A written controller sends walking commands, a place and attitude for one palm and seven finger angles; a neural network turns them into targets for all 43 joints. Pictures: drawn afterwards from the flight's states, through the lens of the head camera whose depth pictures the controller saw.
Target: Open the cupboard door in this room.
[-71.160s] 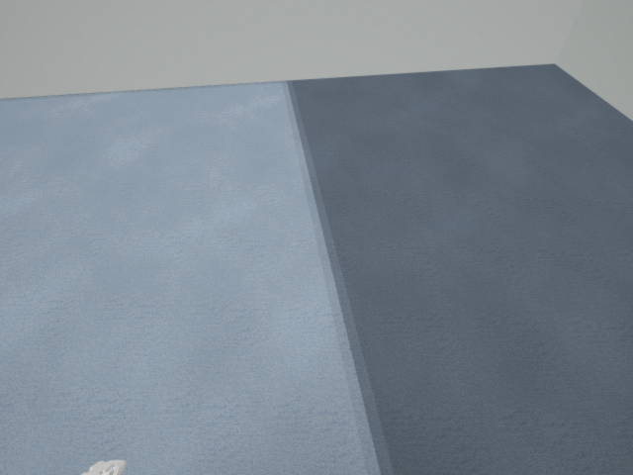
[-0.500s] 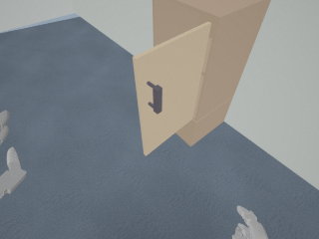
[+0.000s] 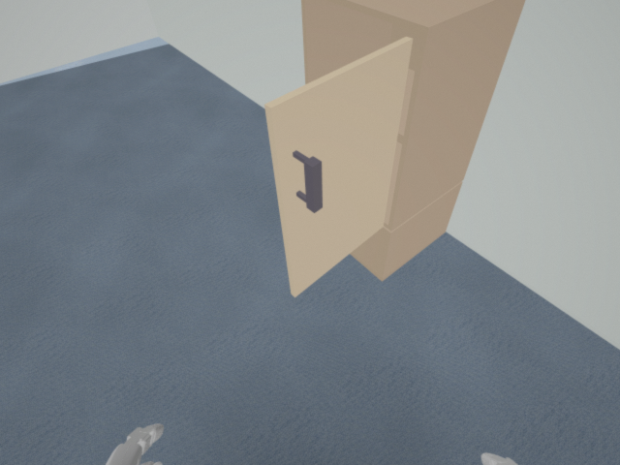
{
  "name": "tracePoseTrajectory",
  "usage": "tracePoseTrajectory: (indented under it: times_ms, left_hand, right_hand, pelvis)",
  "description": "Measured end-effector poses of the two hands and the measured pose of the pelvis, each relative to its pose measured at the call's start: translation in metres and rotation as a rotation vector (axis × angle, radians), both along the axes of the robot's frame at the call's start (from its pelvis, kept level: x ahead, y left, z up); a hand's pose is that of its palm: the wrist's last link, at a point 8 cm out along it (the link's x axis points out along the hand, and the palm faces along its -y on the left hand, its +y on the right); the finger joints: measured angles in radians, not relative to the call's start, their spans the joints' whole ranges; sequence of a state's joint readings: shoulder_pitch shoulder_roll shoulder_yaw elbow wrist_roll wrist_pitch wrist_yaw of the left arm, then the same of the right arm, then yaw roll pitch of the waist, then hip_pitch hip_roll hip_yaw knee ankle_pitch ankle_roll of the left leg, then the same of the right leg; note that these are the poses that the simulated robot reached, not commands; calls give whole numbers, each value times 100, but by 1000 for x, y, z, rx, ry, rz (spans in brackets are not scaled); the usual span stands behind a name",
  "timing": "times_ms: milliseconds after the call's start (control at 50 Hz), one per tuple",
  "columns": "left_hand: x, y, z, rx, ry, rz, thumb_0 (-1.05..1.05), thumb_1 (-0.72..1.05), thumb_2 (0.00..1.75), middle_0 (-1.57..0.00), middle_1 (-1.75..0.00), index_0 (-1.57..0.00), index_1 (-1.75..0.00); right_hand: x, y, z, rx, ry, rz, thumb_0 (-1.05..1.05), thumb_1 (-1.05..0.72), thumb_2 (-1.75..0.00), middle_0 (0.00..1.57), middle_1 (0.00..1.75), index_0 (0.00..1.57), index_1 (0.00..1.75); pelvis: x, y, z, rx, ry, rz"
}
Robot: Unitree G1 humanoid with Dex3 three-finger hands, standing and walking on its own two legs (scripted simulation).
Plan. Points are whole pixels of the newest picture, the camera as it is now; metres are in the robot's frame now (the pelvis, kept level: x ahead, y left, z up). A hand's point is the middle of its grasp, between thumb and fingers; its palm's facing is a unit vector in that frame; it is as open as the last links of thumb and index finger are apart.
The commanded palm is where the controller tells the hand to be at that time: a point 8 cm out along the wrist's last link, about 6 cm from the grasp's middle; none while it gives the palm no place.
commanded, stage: let the arm hang, fingers relaxed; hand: left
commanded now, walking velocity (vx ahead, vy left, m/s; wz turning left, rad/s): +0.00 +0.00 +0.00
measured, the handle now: (306, 181) +0.64 +0.04 -0.02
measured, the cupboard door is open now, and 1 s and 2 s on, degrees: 94 94 94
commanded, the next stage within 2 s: look to check the result in 0.88 s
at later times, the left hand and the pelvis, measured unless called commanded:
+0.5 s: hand out of the picture -0.05 +0.17 -0.16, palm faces +0.04 -0.98 -0.21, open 7.4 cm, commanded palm none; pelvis -0.01 +0.00 +0.01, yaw +0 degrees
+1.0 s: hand out of the picture +0.01 +0.17 -0.16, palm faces +0.03 -0.98 -0.20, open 7.4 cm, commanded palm none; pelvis +0.01 +0.01 +0.01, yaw +0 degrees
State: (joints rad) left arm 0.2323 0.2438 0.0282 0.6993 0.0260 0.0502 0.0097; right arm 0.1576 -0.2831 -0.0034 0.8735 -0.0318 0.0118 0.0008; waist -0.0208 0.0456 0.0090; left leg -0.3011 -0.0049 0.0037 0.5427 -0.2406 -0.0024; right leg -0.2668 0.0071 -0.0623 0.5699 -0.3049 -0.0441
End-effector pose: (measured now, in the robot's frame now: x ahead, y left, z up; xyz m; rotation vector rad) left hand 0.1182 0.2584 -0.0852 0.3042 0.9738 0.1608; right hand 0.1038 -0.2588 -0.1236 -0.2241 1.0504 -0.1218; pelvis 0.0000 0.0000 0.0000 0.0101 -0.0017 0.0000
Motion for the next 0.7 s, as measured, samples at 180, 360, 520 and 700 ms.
tracePoseTrajectory:
  times_ms: [180,360,520,700]
  left_hand:
    - [-138,-37,-54,-139,439,152,0,99,90,-21,-30,-20,-30]
    - [-189,-34,-43,-114,576,206,0,93,90,-20,-30,-20,-30]
    - [-161,-40,-48,-135,496,180,0,91,90,-20,-30,-20,-30]
    - [-123,-40,-50,-140,406,146,2,93,90,-20,-30,-20,-30]
  right_hand:
    - [-122,19,-9,12,398,-70,0,-91,-90,20,30,20,30]
    - [-170,50,-17,90,519,-124,0,-91,-90,20,30,20,30]
    - [-158,68,-22,127,461,-130,0,-91,-90,20,30,20,30]
    - [-131,68,-21,116,387,-124,0,-92,-90,20,30,20,30]
  pelvis:
    - [-8,-8,7,-18,-19,10]
    - [-10,-3,9,-19,-23,4]
    - [-8,2,9,-14,-24,-3]
    - [-4,5,9,-9,-22,-7]
